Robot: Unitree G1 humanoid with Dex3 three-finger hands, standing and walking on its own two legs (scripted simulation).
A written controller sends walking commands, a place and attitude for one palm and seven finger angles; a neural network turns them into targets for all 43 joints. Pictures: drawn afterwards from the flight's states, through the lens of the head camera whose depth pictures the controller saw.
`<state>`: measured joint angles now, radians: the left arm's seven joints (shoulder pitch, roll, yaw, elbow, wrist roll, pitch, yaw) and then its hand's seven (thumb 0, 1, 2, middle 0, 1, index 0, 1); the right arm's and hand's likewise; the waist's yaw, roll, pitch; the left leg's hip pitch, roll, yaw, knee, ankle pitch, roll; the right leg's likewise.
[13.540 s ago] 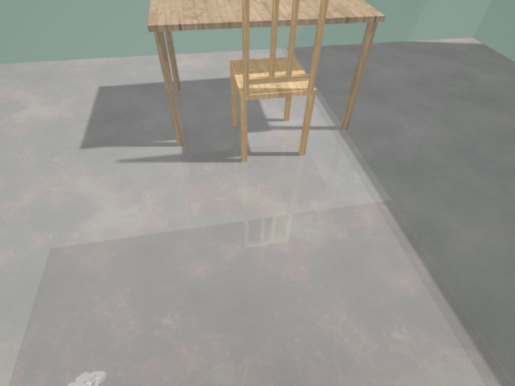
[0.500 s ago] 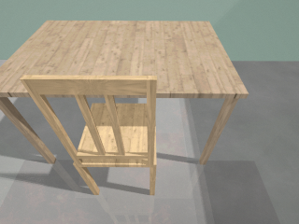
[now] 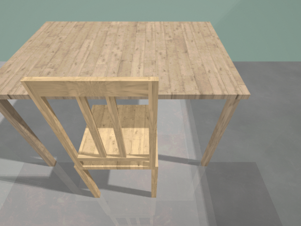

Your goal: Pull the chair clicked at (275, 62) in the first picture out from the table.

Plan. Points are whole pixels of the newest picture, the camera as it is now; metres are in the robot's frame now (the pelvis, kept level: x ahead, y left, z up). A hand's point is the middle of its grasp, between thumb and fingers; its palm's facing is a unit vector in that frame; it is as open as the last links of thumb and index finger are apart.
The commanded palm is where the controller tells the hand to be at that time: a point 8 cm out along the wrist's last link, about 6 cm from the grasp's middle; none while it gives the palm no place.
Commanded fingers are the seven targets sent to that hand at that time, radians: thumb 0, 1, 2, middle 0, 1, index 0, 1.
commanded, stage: look again from close up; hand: left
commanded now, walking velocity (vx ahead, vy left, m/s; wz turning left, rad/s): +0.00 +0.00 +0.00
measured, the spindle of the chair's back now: (94, 131) +0.44 +0.24 -0.06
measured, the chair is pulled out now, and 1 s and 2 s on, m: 0.00 0.00 0.00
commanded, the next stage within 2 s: raise the hand toward the chair's back in 0.36 s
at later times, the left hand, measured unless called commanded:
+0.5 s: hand out of the picture +0.00 +0.17 -0.17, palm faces +0.06 -0.98 -0.19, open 7.3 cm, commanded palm +0.10 +0.21 -0.07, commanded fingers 0.00 0.83 0.87 -0.19 -0.29 -0.19 -0.29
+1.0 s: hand out of the picture +0.13 +0.18 -0.10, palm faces +0.15 -0.99 -0.07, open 10.2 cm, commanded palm +0.13 +0.23 -0.06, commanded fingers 0.00 0.25 0.62 -0.13 -0.20 -0.13 -0.20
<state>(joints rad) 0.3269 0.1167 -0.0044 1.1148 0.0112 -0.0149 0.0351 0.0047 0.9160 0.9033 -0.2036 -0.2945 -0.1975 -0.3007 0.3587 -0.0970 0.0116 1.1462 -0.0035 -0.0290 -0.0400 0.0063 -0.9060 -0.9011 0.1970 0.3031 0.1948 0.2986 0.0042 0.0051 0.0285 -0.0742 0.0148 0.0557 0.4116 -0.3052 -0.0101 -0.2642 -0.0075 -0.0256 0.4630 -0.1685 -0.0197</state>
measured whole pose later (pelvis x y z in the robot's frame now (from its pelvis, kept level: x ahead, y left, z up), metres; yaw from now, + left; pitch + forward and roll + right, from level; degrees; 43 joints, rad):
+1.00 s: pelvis -0.02 -0.01 -0.11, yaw +4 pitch +16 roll +1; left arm 0.56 0.20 0.07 -0.01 -0.19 -0.49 -0.16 0.01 0.47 0.72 -0.17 -0.23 -0.16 -0.23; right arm 0.07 -0.27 -0.07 0.47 0.00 -0.22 0.03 0.01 -0.91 -0.90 0.19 0.30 0.19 0.30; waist 0.05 -0.04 -0.11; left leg -0.90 0.01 -0.03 1.28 -0.66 -0.03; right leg -1.05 -0.05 -0.08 1.25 -0.48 -0.05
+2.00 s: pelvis -0.02 +0.01 -0.10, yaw +4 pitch +16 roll -2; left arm 0.31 0.28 0.20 -0.03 -0.28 -0.29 -0.28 -0.01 -0.49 0.31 -0.07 -0.08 -0.06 -0.08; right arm 0.19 -0.22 0.03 0.53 0.01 -0.24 -0.05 0.02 -0.90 -0.90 0.20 0.30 0.20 0.30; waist 0.01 0.01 -0.12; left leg -0.86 0.01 -0.04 1.21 -0.62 -0.01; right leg -0.97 -0.04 -0.09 1.12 -0.42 -0.02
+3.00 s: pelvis -0.03 +0.00 -0.10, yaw +4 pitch +17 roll -1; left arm 0.13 0.27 0.22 0.10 -0.27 -0.35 -0.27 -0.02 -0.50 0.30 -0.07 -0.08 -0.06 -0.08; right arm 0.19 -0.26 0.02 0.58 0.00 -0.27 -0.06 0.02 -0.90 -0.90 0.20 0.30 0.20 0.30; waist -0.02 0.00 -0.11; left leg -0.92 0.01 -0.04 1.23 -0.61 -0.02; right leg -1.04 -0.04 -0.09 1.15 -0.41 -0.03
